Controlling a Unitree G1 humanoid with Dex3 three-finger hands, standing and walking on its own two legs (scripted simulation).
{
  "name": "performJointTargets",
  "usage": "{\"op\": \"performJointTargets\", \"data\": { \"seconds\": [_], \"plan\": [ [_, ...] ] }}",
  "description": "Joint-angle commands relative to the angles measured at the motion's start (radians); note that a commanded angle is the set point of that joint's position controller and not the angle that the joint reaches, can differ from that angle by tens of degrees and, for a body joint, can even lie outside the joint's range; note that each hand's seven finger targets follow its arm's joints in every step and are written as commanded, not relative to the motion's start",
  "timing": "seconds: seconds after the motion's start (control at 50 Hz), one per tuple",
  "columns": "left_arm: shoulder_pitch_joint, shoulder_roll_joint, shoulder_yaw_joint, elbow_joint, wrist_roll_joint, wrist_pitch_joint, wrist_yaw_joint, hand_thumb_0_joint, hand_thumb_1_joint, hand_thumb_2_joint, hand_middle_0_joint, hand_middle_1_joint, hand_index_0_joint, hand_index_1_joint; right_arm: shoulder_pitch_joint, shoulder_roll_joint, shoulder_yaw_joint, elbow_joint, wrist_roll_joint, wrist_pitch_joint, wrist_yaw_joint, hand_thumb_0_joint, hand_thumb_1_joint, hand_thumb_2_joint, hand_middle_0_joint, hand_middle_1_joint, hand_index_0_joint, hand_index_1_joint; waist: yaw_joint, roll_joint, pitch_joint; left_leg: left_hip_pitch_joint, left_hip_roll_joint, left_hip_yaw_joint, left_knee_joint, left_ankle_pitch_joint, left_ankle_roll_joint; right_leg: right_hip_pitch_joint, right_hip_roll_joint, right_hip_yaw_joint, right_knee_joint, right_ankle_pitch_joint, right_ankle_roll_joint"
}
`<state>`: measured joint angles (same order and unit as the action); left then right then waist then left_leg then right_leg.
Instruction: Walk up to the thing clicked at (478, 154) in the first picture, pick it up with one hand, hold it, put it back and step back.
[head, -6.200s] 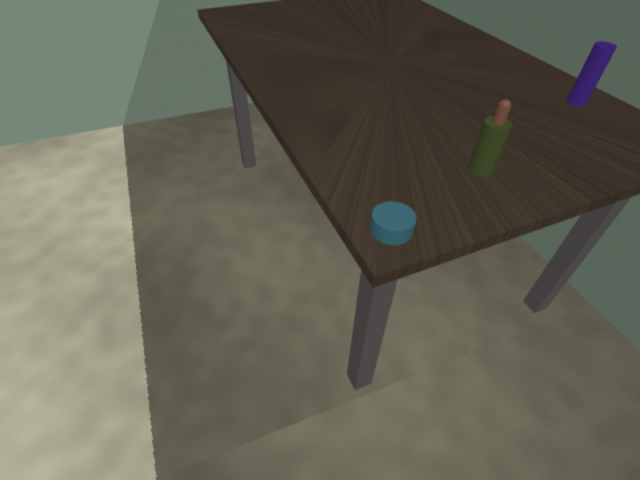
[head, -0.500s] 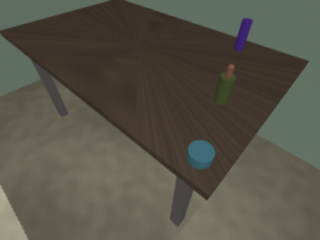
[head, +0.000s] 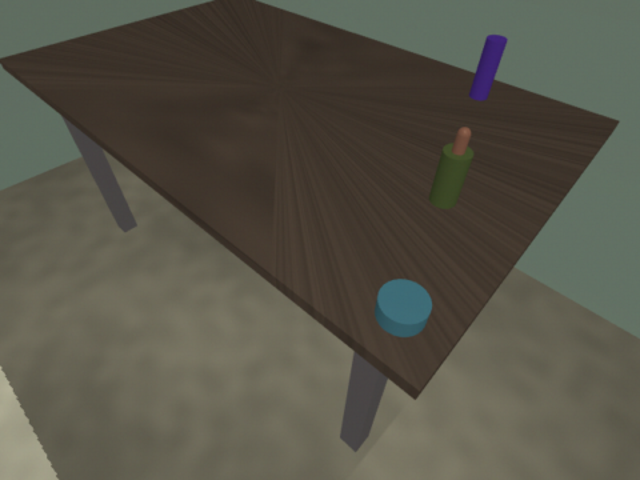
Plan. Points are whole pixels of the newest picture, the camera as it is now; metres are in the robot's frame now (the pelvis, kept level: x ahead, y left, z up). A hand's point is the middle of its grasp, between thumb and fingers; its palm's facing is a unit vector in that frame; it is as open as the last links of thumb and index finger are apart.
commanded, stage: stand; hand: right
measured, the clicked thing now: (453, 166) +0.67 -0.22 +0.03
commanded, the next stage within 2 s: walk up in 0.14 s
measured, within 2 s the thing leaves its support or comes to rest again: neither
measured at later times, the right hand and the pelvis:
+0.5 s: hand out of the picture +0.03 -0.47 -0.14, palm faces -0.25 +0.74 -0.62, open 7.4 cm; pelvis +0.00 -0.13 -0.04, yaw +13 degrees
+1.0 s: hand out of the picture +0.25 -0.57 -0.14, palm faces -0.45 +0.62 -0.64, open 7.4 cm; pelvis +0.06 -0.31 -0.05, yaw +30 degrees
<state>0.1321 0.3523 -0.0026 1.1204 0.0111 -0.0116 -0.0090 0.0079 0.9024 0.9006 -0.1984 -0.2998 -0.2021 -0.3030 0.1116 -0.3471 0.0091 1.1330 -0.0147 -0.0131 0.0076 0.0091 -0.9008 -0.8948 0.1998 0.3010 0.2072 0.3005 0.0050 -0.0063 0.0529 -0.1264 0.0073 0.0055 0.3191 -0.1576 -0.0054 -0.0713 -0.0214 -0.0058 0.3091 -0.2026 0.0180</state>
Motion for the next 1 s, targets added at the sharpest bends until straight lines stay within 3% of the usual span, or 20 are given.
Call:
{"op": "performJointTargets", "data": {
  "seconds": [0.0, 0.1, 0.12, 0.14, 0.16, 0.2, 0.26, 0.4, 0.44, 0.48, 0.5, 0.52, 0.54, 0.58, 0.68, 0.74, 0.78, 0.8, 0.88, 0.98],
  "plan": [
    [-0.031, 0.217, 0.043, -0.066, 0.001, -0.016, 0.018, 0.0, 0.9, 0.9, -0.2, -0.3, -0.2, -0.3, -0.046, -0.222, -0.045, -0.063, 0.006, -0.017, -0.017, 0.0, -0.9, -0.9, 0.2, 0.3, 0.2, 0.3, -0.004, 0.016, -0.084, 0.052, 0.125, -0.092, -0.032, 0.159, 0.026, -0.025, -0.117, 0.079, -0.047, 0.153, -0.034],
    [-0.034, 0.217, 0.043, -0.066, 0.0, -0.016, 0.019, 0.0, 0.9, 0.9, -0.2, -0.3, -0.2, -0.3, -0.044, -0.218, -0.046, -0.064, 0.005, -0.017, -0.016, 0.0, -0.9, -0.9, 0.2, 0.3, 0.2, 0.3, -0.008, 0.006, -0.069, 0.044, 0.123, -0.094, -0.037, 0.15, 0.023, -0.031, -0.114, 0.075, -0.044, 0.134, -0.035],
    [-0.176, 0.355, 0.15, -0.244, 0.085, 0.041, -0.023, 0.0, 0.9, 0.9, -0.2, -0.3, -0.2, -0.3, 0.273, -0.398, -0.138, -0.063, 0.028, -0.031, -0.062, 0.0, -0.9, -0.9, 0.2, 0.3, 0.2, 0.3, -0.087, -0.14, 0.026, 0.014, 0.223, -0.361, -0.049, 0.05, 0.113, -0.218, -0.018, -0.053, 0.255, -0.164, -0.03],
    [-0.206, 0.316, 0.144, -0.29, 0.098, 0.076, -0.039, 0.0, 0.9, 0.9, -0.2, -0.3, -0.2, -0.3, 0.358, -0.48, -0.174, -0.042, 0.022, -0.039, -0.088, 0.0, -0.9, -0.9, 0.2, 0.3, 0.2, 0.3, -0.109, -0.048, 0.032, 0.092, 0.338, -0.595, -0.118, -0.126, 0.194, -0.435, 0.0, 0.075, 0.478, -0.304, -0.017],
    [-0.153, 0.285, 0.145, -0.325, 0.1, 0.095, -0.053, 0.0, 0.9, 0.9, -0.2, -0.3, -0.2, -0.3, 0.336, -0.501, -0.196, -0.073, 0.019, -0.05, -0.104, 0.0, -0.9, -0.9, 0.2, 0.3, 0.2, 0.3, -0.065, -0.01, -0.023, 0.152, 0.402, -0.663, -0.127, -0.175, 0.25, -0.542, -0.027, 0.158, 0.641, -0.298, -0.007],
    [-0.053, 0.256, 0.14, -0.355, 0.071, 0.099, -0.072, 0.0, 0.9, 0.9, -0.2, -0.3, -0.2, -0.3, 0.225, -0.434, -0.189, -0.163, 0.004, -0.068, -0.117, 0.0, -0.9, -0.9, 0.2, 0.3, 0.2, 0.3, 0.015, 0.028, -0.075, 0.129, 0.343, -0.513, -0.067, -0.129, 0.218, -0.592, -0.086, 0.238, 0.775, -0.209, -0.019],
    [-0.124, 0.231, 0.162, -0.435, 0.087, 0.103, -0.1, 0.0, 0.9, 0.9, -0.2, -0.3, -0.2, -0.3, 0.283, -0.365, -0.175, -0.216, -0.026, -0.068, -0.115, 0.0, -0.9, -0.9, 0.2, 0.3, 0.2, 0.3, -0.031, 0.053, -0.052, -0.019, 0.217, -0.377, 0.012, -0.118, 0.177, -0.527, -0.057, 0.197, 0.718, -0.188, -0.017],
    [-0.149, 0.266, 0.178, -0.551, 0.072, 0.104, -0.109, 0.0, 0.9, 0.9, -0.2, -0.3, -0.2, -0.3, 0.337, -0.46, -0.2, -0.311, -0.048, -0.078, -0.123, 0.0, -0.9, -0.9, 0.2, 0.3, 0.2, 0.3, -0.031, 0.182, -0.075, -0.242, 0.226, -0.499, 0.13, -0.071, 0.217, -0.42, -0.031, 0.163, 0.632, -0.272, -0.018],
    [-0.053, 0.268, 0.184, -0.546, 0.066, 0.098, -0.103, 0.0, 0.9, 0.9, -0.2, -0.3, -0.2, -0.3, 0.276, -0.467, -0.194, -0.334, -0.049, -0.076, -0.129, 0.0, -0.9, -0.9, 0.2, 0.3, 0.2, 0.3, 0.034, 0.224, -0.127, -0.283, 0.21, -0.473, 0.203, 0.067, 0.197, -0.312, -0.015, 0.132, 0.525, -0.302, -0.03],
    [0.145, 0.295, 0.208, -0.501, 0.072, 0.079, -0.089, 0.0, 0.9, 0.9, -0.2, -0.3, -0.2, -0.3, 0.209, -0.399, -0.16, -0.359, -0.045, -0.068, -0.133, 0.0, -0.9, -0.9, 0.2, 0.3, 0.2, 0.3, 0.172, 0.121, -0.202, -0.52, 0.096, -0.307, 0.439, 0.101, 0.099, 0.057, -0.008, 0.115, 0.239, -0.173, -0.069],
    [0.164, 0.371, 0.222, -0.508, 0.087, 0.071, -0.077, 0.0, 0.9, 0.9, -0.2, -0.3, -0.2, -0.3, 0.299, -0.289, -0.122, -0.339, -0.035, -0.063, -0.138, 0.0, -0.9, -0.9, 0.2, 0.3, 0.2, 0.3, 0.192, -0.203, -0.188, -0.672, -0.062, -0.125, 0.67, -0.265, 0.043, 0.121, -0.16, 0.3, 0.071, -0.282, -0.068],
    [0.001, 0.465, 0.234, -0.551, 0.083, 0.068, -0.068, 0.0, 0.9, 0.9, -0.2, -0.3, -0.2, -0.3, 0.304, -0.312, -0.139, -0.348, -0.019, -0.06, -0.158, 0.0, -0.9, -0.9, 0.2, 0.3, 0.2, 0.3, 0.099, -0.341, -0.153, -0.787, -0.078, -0.011, 0.812, -0.468, 0.019, 0.03, -0.371, 0.603, -0.036, -0.372, -0.198],
    [-0.077, 0.469, 0.231, -0.557, 0.055, 0.071, -0.064, 0.0, 0.9, 0.9, -0.2, -0.3, -0.2, -0.3, 0.264, -0.363, -0.154, -0.331, -0.024, -0.06, -0.176, 0.0, -0.9, -0.9, 0.2, 0.3, 0.2, 0.3, 0.045, -0.28, -0.077, -0.675, 0.015, -0.039, 0.916, -0.433, 0.029, -0.152, -0.41, 0.674, -0.09, -0.381, -0.261],
    [-0.091, 0.338, 0.192, -0.54, 0.05, 0.077, -0.062, 0.0, 0.9, 0.9, -0.2, -0.3, -0.2, -0.3, 0.336, -0.378, -0.167, -0.252, -0.008, -0.06, -0.141, 0.0, -0.9, -0.9, 0.2, 0.3, 0.2, 0.3, 0.015, -0.14, 0.001, -0.533, 0.02, -0.025, 0.892, -0.336, 0.033, -0.264, -0.243, 0.33, 0.044, -0.307, -0.263],
    [-0.066, 0.294, 0.163, -0.566, 0.077, 0.086, -0.06, 0.0, 0.9, 0.9, -0.2, -0.3, -0.2, -0.3, 0.471, -0.33, -0.17, -0.238, 0.008, -0.072, -0.117, 0.0, -0.9, -0.9, 0.2, 0.3, 0.2, 0.3, 0.003, -0.234, -0.008, -0.321, 0.016, 0.026, 0.542, -0.307, 0.059, -0.256, -0.215, 0.193, 0.177, -0.09, -0.313],
    [-0.075, 0.231, 0.131, -0.602, 0.064, 0.095, -0.064, 0.0, 0.9, 0.9, -0.2, -0.3, -0.2, -0.3, 0.612, -0.355, -0.181, -0.223, -0.012, -0.093, -0.132, 0.0, -0.9, -0.9, 0.2, 0.3, 0.2, 0.3, -0.072, -0.09, -0.065, 0.047, 0.041, -0.063, 0.192, -0.055, 0.078, -0.438, -0.12, 0.049, 0.487, 0.01, -0.207],
    [0.024, 0.214, 0.13, -0.612, 0.067, 0.103, -0.062, 0.0, 0.9, 0.9, -0.2, -0.3, -0.2, -0.3, 0.51, -0.518, -0.21, -0.325, -0.037, -0.101, -0.156, 0.0, -0.9, -0.9, 0.2, 0.3, 0.2, 0.3, -0.015, 0.105, -0.043, 0.077, 0.485, -0.786, 0.075, -0.03, 0.267, -0.747, -0.024, 0.085, 0.844, -0.361, -0.053],
    [0.013, 0.306, 0.155, -0.599, 0.068, 0.109, -0.057, 0.0, 0.9, 0.9, -0.2, -0.3, -0.2, -0.3, 0.467, -0.535, -0.217, -0.335, 0.003, -0.102, -0.161, 0.0, -0.9, -0.9, 0.2, 0.3, 0.2, 0.3, -0.033, 0.069, -0.047, 0.001, 0.554, -0.826, 0.085, 0.02, 0.356, -0.708, -0.076, 0.179, 0.972, -0.411, -0.029],
    [0.021, 0.303, 0.176, -0.571, 0.052, 0.097, -0.064, 0.0, 0.9, 0.9, -0.2, -0.3, -0.2, -0.3, 0.404, -0.435, -0.179, -0.356, -0.007, -0.094, -0.157, 0.0, -0.9, -0.9, 0.2, 0.3, 0.2, 0.3, -0.003, 0.093, -0.03, -0.185, 0.266, -0.377, 0.232, 0.062, 0.258, -0.591, -0.07, 0.147, 1.008, -0.253, -0.03],
    [0.026, 0.299, 0.179, -0.57, 0.048, 0.103, -0.077, 0.0, 0.9, 0.9, -0.2, -0.3, -0.2, -0.3, 0.37, -0.481, -0.185, -0.403, -0.031, -0.088, -0.137, 0.0, -0.9, -0.9, 0.2, 0.3, 0.2, 0.3, -0.021, 0.149, -0.035, -0.285, 0.21, -0.401, 0.261, -0.143, 0.241, -0.544, -0.048, 0.077, 0.867, -0.279, -0.009]
  ]
}}
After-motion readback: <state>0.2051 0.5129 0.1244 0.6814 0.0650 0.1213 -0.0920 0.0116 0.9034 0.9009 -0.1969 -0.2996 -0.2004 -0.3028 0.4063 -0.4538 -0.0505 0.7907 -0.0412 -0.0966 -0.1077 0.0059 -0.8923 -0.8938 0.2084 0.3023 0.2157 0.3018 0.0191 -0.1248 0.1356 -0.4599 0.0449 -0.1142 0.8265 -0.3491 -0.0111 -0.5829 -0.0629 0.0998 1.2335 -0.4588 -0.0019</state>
